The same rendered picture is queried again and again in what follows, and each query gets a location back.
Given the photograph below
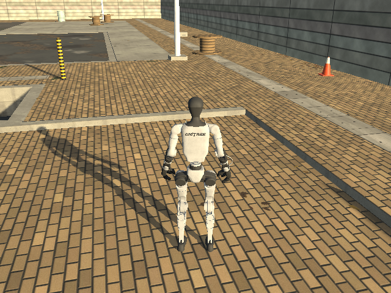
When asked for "robot right upper arm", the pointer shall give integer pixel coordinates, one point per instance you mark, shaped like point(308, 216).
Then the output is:
point(214, 129)

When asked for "robot left upper arm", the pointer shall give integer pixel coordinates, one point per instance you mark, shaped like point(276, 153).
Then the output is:
point(173, 139)

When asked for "robot left hand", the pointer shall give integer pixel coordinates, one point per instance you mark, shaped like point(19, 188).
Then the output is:
point(170, 171)

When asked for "robot right hand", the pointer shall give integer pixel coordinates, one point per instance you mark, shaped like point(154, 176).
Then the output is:
point(223, 173)

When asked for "robot left forearm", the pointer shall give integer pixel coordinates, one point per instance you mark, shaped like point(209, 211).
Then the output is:
point(167, 161)

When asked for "left robot foot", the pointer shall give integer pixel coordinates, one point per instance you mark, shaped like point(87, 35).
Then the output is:
point(181, 246)

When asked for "robot right forearm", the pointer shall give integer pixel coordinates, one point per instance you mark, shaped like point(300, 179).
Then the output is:
point(224, 162)

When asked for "robot right shin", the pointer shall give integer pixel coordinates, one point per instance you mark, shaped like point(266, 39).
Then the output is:
point(210, 223)

